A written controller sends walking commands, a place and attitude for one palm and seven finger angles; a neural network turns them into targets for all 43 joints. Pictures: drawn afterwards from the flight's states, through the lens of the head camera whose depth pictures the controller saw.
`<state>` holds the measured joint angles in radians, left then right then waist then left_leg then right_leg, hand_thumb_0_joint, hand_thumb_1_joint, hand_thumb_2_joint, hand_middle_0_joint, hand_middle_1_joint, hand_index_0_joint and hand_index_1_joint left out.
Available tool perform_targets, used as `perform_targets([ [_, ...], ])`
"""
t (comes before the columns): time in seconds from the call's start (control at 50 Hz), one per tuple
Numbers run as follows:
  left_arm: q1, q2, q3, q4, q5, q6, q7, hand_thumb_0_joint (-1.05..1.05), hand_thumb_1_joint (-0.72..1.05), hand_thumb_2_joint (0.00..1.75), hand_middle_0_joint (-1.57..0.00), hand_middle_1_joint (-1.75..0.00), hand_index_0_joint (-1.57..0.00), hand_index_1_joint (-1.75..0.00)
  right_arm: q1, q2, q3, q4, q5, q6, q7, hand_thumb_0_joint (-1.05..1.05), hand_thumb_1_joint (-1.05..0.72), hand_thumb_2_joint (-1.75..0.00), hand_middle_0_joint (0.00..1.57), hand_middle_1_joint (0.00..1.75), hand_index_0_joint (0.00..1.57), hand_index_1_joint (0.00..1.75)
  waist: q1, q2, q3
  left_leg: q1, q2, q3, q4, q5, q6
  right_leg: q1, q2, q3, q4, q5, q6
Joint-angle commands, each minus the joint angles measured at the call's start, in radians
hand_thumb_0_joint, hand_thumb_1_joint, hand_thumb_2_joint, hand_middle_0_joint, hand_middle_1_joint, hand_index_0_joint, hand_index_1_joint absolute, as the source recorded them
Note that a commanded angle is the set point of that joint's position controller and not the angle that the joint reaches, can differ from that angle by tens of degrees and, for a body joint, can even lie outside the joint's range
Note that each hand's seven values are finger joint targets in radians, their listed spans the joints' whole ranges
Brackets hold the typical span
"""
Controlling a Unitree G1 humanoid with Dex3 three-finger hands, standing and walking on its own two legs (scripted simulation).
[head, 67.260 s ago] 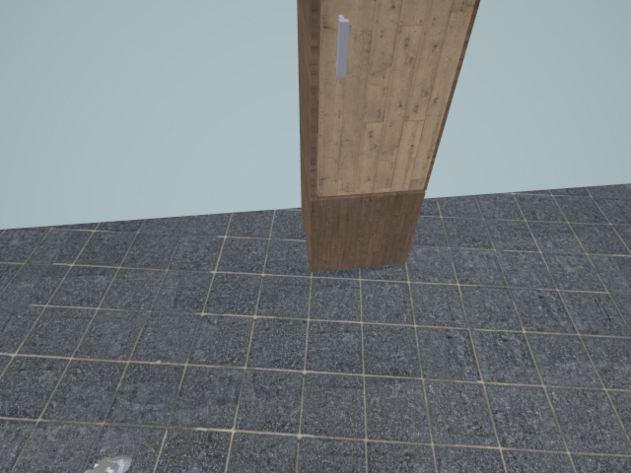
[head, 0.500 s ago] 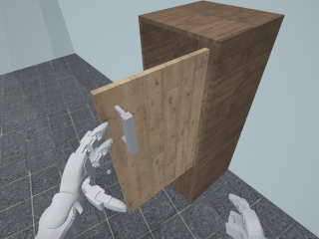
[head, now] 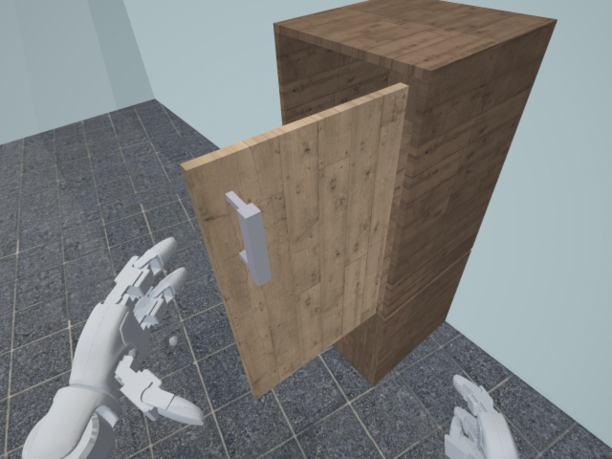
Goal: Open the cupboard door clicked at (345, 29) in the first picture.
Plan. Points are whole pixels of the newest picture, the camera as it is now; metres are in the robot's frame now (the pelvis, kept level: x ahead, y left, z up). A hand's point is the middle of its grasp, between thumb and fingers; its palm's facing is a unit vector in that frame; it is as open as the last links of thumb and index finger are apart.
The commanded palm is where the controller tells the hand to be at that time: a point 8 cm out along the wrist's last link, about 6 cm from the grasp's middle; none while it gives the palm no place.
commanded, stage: draw the hand back to the body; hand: left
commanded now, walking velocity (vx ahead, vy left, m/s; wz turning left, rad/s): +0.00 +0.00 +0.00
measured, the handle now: (247, 238) +0.35 +0.11 +0.15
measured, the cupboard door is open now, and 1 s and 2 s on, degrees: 88 88 88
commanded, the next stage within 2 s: step back with the hand held close in 1.36 s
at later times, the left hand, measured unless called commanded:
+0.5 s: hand (99, 337) +0.20 +0.24 +0.15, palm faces +0.26 -0.93 -0.26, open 14.7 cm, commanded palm +0.15 +0.28 +0.17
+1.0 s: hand (65, 300) +0.23 +0.29 +0.16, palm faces +0.40 -0.83 -0.39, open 8.9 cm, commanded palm +0.18 +0.33 +0.18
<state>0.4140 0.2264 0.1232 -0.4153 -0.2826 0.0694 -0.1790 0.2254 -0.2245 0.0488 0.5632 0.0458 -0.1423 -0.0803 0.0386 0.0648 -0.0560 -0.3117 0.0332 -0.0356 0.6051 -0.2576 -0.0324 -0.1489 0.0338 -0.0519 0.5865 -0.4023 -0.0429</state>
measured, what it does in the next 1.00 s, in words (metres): stands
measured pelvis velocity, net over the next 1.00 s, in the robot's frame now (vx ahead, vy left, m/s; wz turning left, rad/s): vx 0.02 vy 0.03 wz -0.05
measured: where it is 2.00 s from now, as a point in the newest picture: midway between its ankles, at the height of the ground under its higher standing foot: outside the picture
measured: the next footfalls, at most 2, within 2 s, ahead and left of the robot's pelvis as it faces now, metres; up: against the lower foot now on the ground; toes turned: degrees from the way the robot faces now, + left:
none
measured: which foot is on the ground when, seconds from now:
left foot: down 0.00-1.00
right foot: down 0.00-1.00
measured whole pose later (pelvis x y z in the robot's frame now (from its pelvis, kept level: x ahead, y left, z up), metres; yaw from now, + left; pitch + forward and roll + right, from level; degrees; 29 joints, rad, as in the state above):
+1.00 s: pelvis +0.02 +0.03 +0.02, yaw -3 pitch -3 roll +0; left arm 0.48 0.35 0.33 -0.41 -0.07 -0.07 0.12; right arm 0.19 -0.21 0.02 0.62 0.00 -0.07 -0.08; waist 0.07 0.03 0.01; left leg -0.18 0.01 0.03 0.44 -0.22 0.01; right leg -0.01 0.00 0.01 0.37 -0.31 0.00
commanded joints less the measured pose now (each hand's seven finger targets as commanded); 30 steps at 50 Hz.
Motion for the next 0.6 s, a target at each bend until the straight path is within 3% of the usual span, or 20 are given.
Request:
perform_targets([
  [0.0,-0.119,0.139,0.143,-0.233,-0.030,-0.059,0.014,0.00,-0.50,0.30,-0.15,-0.30,-0.15,-0.30,-0.164,-0.092,-0.034,-0.189,0.000,-0.077,-0.004,0.00,-0.90,-0.90,0.20,0.30,0.20,0.30,0.021,-0.067,-0.056,0.164,-0.046,0.037,-0.042,0.151,0.065,-0.148,-0.030,0.021,-0.156,0.328,0.056],
  [0.02,-0.107,0.160,0.162,-0.224,-0.033,-0.056,0.012,0.00,-0.50,0.30,-0.15,-0.30,-0.15,-0.30,-0.168,-0.096,-0.035,-0.183,0.001,-0.081,-0.005,0.00,-0.90,-0.90,0.20,0.30,0.20,0.30,0.024,-0.069,-0.051,0.158,-0.045,0.037,-0.038,0.148,0.065,-0.146,-0.030,0.027,-0.165,0.318,0.055],
  [0.04,-0.128,0.137,0.137,-0.232,-0.036,-0.058,0.003,0.00,-0.50,0.30,-0.15,-0.30,-0.15,-0.30,-0.168,-0.094,-0.031,-0.183,0.003,-0.085,-0.005,0.00,-0.90,-0.90,0.20,0.30,0.20,0.30,0.015,-0.056,-0.044,0.161,-0.046,0.038,-0.044,0.141,0.065,-0.153,-0.031,0.025,-0.166,0.305,0.056],
  [0.14,-0.123,0.132,0.114,-0.246,-0.040,-0.046,-0.027,0.00,-0.50,0.30,-0.15,-0.30,-0.15,-0.30,-0.162,-0.103,-0.030,-0.178,0.008,-0.106,-0.008,0.00,-0.90,-0.90,0.20,0.30,0.20,0.30,0.012,-0.015,-0.021,0.170,-0.043,0.031,-0.062,0.126,0.065,-0.168,-0.019,0.005,-0.166,0.267,0.048],
  [0.22,-0.118,0.187,0.172,-0.235,-0.043,-0.027,-0.030,0.00,-0.40,0.34,-0.15,-0.30,-0.15,-0.30,-0.157,-0.113,-0.034,-0.166,0.009,-0.114,-0.015,0.00,-0.90,-0.90,0.20,0.30,0.20,0.30,0.017,-0.046,-0.006,0.163,-0.040,0.022,-0.071,0.100,0.064,-0.176,-0.013,0.000,-0.182,0.214,0.044],
  [0.26,-0.140,0.172,0.167,-0.245,-0.044,-0.023,-0.027,0.00,-0.32,0.37,-0.16,-0.30,-0.16,-0.30,-0.158,-0.110,-0.030,-0.170,0.009,-0.113,-0.017,0.00,-0.90,-0.90,0.20,0.30,0.20,0.30,0.013,-0.037,-0.003,0.165,-0.041,0.016,-0.087,0.082,0.062,-0.182,-0.010,-0.011,-0.177,0.184,0.043],
  [0.28,-0.208,0.264,0.160,-0.341,0.109,-0.110,0.113,0.00,-0.29,0.39,-0.16,-0.30,-0.16,-0.30,-0.200,-0.088,-0.021,-0.176,-0.013,-0.106,-0.032,0.00,-0.90,-0.90,0.20,0.30,0.20,0.30,0.024,-0.043,0.069,0.168,-0.043,0.027,-0.109,0.053,0.058,-0.203,-0.021,0.040,-0.260,0.145,0.037],
  [0.3,-0.110,0.200,0.147,-0.248,0.124,-0.127,0.171,0.00,-0.26,0.40,-0.16,-0.30,-0.16,-0.30,-0.183,-0.082,-0.021,-0.157,-0.026,-0.099,-0.039,0.00,-0.90,-0.90,0.20,0.30,0.20,0.30,0.012,-0.038,0.109,0.175,-0.040,0.032,-0.112,0.025,0.052,-0.221,-0.027,0.038,-0.283,0.089,0.032],
  [0.32,-0.094,0.197,0.142,-0.245,0.133,-0.132,0.197,0.00,-0.22,0.42,-0.16,-0.30,-0.16,-0.30,-0.177,-0.088,-0.023,-0.156,-0.027,-0.093,-0.037,0.00,-0.90,-0.90,0.20,0.30,0.20,0.30,0.016,-0.085,0.113,0.167,-0.039,0.025,-0.119,0.000,0.051,-0.220,-0.029,0.035,-0.296,0.054,0.032],
  [0.34,-0.078,0.177,0.124,-0.248,0.154,-0.143,0.216,0.00,-0.18,0.43,-0.16,-0.30,-0.16,-0.30,-0.175,-0.083,-0.023,-0.150,-0.030,-0.082,-0.036,0.00,-0.90,-0.90,0.20,0.30,0.20,0.30,0.010,-0.046,0.090,0.193,-0.035,0.034,-0.127,0.004,0.052,-0.202,-0.031,0.038,-0.292,0.055,0.031],
  [0.38,-0.059,0.184,0.126,-0.266,0.179,-0.171,0.248,0.00,-0.12,0.47,-0.16,-0.30,-0.16,-0.30,-0.170,-0.084,-0.028,-0.144,-0.038,-0.069,-0.031,0.00,-0.90,-0.90,0.20,0.30,0.20,0.30,0.013,0.007,0.048,0.225,-0.029,0.036,-0.151,0.027,0.051,-0.162,-0.031,0.032,-0.281,0.091,0.028],
  [0.42,-0.053,0.201,0.137,-0.259,0.198,-0.191,0.272,0.00,-0.05,0.50,-0.17,-0.30,-0.17,-0.30,-0.162,-0.091,-0.033,-0.131,-0.044,-0.061,-0.026,0.00,-0.90,-0.90,0.20,0.30,0.20,0.30,0.014,0.002,0.013,0.242,-0.022,0.036,-0.172,0.050,0.050,-0.117,-0.028,0.028,-0.275,0.122,0.026],
  [0.44,-0.053,0.188,0.129,-0.276,0.204,-0.199,0.279,0.00,-0.01,0.51,-0.17,-0.30,-0.17,-0.30,-0.162,-0.089,-0.033,-0.132,-0.046,-0.057,-0.023,0.00,-0.90,-0.90,0.20,0.30,0.20,0.30,0.012,0.029,0.003,0.251,-0.020,0.033,-0.181,0.068,0.049,-0.101,-0.028,0.027,-0.268,0.142,0.024],
  [0.52,-0.034,0.227,0.165,-0.275,0.224,-0.219,0.306,0.00,0.13,0.57,-0.17,-0.30,-0.17,-0.30,-0.164,-0.098,-0.042,-0.116,-0.052,-0.048,-0.018,0.00,-0.90,-0.90,0.20,0.30,0.20,0.30,0.018,0.012,-0.030,0.280,-0.010,0.029,-0.205,0.124,0.048,-0.051,-0.022,0.023,-0.265,0.198,0.022],
  [0.58,-0.011,0.217,0.172,-0.271,0.224,-0.222,0.311,0.00,0.23,0.62,-0.18,-0.30,-0.18,-0.30,-0.166,-0.095,-0.044,-0.113,-0.052,-0.034,-0.014,0.00,-0.90,-0.90,0.20,0.30,0.20,0.30,0.017,0.007,-0.024,0.287,-0.006,0.030,-0.216,0.166,0.047,-0.036,-0.021,0.019,-0.261,0.237,0.024],
])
